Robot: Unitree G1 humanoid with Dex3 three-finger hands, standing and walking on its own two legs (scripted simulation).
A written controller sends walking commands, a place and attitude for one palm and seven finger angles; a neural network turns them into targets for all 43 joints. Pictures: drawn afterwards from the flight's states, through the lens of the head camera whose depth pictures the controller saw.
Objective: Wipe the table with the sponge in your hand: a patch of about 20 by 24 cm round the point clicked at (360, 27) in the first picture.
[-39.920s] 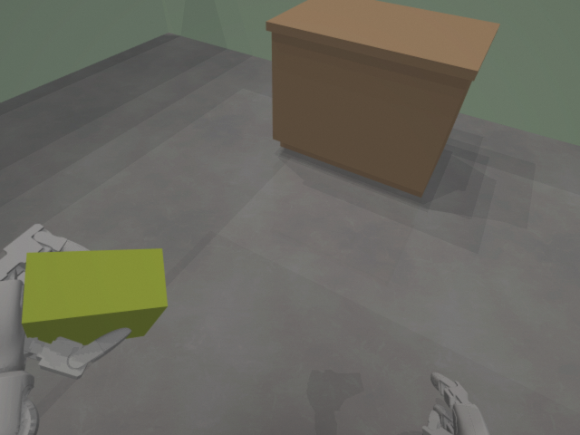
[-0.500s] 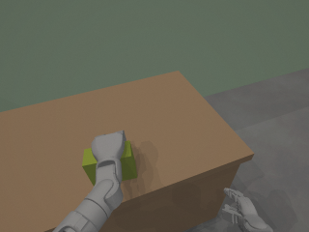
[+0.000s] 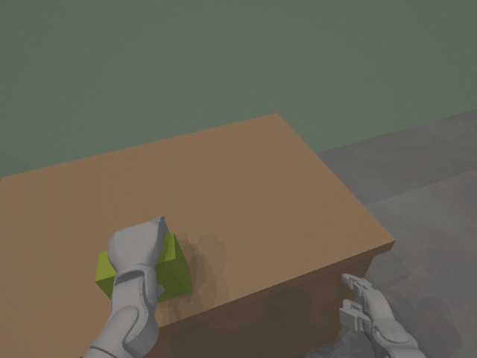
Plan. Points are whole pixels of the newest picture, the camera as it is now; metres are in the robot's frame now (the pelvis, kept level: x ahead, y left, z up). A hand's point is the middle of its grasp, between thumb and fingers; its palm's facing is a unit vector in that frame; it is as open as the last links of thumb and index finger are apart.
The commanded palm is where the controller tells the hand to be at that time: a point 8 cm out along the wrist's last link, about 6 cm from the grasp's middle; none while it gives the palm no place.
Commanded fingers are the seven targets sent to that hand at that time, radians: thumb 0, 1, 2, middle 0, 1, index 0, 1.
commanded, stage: slide back across to the middle lane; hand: left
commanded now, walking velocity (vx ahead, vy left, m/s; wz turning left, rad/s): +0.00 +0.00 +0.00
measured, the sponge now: (150, 277) +0.26 +0.22 -0.01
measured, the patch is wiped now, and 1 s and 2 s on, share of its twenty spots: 0.95 0.95 0.95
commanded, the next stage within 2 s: wipe forward along the middle lane in 0.02 s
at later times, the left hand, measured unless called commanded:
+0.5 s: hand (135, 250) +0.29 +0.25 +0.03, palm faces -0.05 -0.08 -1.00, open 10.2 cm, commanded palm +0.26 +0.24 +0.07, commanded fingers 0.00 0.10 1.30 -1.20 -1.60 -1.20 -1.60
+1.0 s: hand (133, 228) +0.34 +0.27 +0.03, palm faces -0.08 -0.06 -0.99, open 10.2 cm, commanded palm +0.32 +0.28 +0.07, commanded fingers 0.00 0.10 1.30 -1.20 -1.60 -1.20 -1.60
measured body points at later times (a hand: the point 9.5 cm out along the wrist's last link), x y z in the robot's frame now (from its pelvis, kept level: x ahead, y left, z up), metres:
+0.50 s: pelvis -0.02 +0.00 +0.00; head -0.03 -0.03 +0.45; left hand +0.28 +0.25 +0.08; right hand +0.19 -0.21 -0.11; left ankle -0.01 +0.13 -0.74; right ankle -0.01 -0.08 -0.74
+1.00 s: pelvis -0.01 +0.00 -0.01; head +0.00 -0.02 +0.44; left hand +0.34 +0.27 +0.08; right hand +0.16 -0.24 -0.12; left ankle -0.01 +0.13 -0.74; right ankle -0.01 -0.08 -0.74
